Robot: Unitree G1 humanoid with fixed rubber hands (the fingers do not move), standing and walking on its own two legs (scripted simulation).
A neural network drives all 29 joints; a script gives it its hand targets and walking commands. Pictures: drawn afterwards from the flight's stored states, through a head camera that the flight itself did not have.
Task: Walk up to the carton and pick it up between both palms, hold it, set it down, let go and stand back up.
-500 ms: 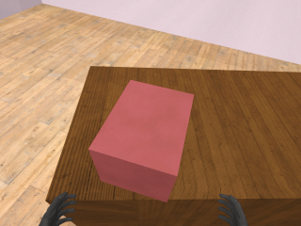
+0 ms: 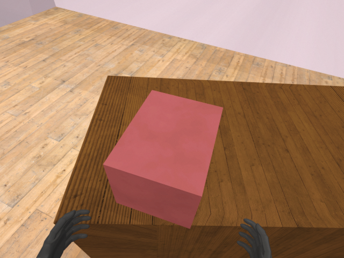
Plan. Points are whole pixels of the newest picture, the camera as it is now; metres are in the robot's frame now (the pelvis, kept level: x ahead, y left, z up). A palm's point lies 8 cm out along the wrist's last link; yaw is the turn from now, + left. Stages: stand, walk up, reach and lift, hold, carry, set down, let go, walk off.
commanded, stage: reach and lift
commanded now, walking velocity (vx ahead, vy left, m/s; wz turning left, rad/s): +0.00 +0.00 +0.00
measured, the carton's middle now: (169, 155) +0.41 +0.05 -0.03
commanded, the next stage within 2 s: none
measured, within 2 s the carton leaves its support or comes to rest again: neither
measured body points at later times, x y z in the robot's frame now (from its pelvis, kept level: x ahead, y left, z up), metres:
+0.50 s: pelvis +0.01 +0.01 +0.00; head +0.01 +0.03 +0.45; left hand +0.20 +0.27 -0.01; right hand +0.20 -0.15 -0.02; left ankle +0.00 +0.11 -0.74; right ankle -0.01 -0.14 -0.74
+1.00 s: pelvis +0.01 +0.00 +0.00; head +0.02 +0.01 +0.45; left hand +0.28 +0.26 +0.04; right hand +0.25 -0.16 +0.02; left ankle +0.00 +0.11 -0.74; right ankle -0.01 -0.15 -0.74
